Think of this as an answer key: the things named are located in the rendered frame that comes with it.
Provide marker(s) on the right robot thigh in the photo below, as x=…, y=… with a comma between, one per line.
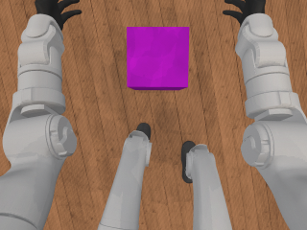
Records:
x=209, y=206

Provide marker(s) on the left robot forearm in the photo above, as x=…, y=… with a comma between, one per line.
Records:
x=39, y=71

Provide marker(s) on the carton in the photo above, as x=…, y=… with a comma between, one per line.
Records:
x=157, y=58

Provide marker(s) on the left robot shin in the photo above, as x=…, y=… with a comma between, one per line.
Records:
x=136, y=133

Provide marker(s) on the robot left hand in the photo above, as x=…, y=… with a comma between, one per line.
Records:
x=54, y=9

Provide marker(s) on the robot left upper arm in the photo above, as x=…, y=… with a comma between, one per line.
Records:
x=37, y=148

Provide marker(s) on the robot right hand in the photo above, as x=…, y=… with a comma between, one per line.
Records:
x=247, y=7

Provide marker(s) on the right robot forearm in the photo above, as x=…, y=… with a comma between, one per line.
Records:
x=270, y=96

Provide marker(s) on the robot right upper arm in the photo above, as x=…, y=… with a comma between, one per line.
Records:
x=278, y=150

